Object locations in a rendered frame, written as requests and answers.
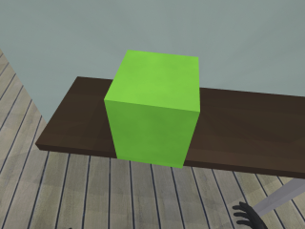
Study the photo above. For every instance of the right robot hand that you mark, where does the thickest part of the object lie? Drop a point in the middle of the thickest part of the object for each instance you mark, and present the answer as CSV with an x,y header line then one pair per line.
x,y
254,221

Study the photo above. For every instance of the carton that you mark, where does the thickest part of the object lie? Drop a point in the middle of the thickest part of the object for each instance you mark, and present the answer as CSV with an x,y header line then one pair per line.
x,y
153,105

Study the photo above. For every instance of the table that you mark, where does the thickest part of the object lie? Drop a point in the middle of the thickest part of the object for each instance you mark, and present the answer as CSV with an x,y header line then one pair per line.
x,y
237,131

